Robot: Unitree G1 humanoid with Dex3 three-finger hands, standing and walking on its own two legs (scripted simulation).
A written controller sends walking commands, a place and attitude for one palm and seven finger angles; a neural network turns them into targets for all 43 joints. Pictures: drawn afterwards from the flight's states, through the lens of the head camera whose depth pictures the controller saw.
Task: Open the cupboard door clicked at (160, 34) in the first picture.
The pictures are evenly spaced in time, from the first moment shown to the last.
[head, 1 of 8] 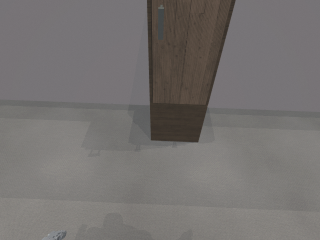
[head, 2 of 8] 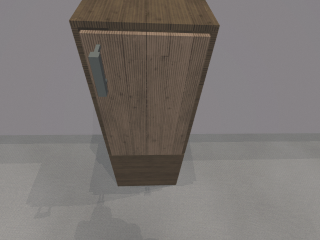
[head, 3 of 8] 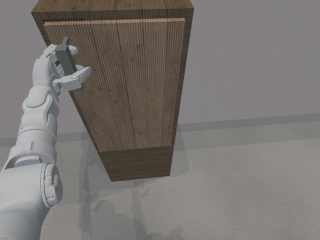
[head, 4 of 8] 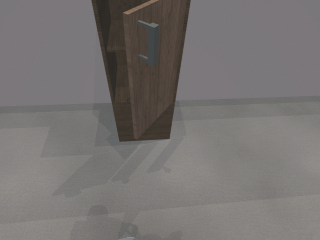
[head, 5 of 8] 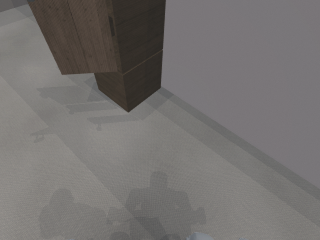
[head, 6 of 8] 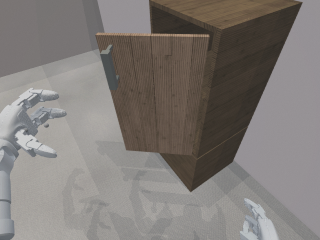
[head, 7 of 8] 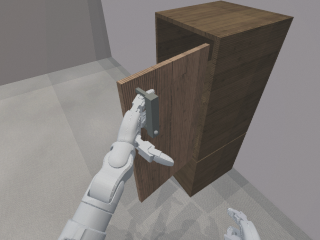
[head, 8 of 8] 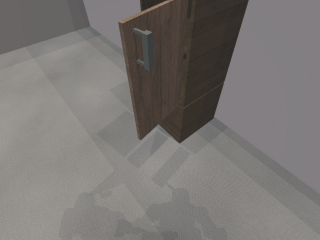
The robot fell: no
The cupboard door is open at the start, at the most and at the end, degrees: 0 100 100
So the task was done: yes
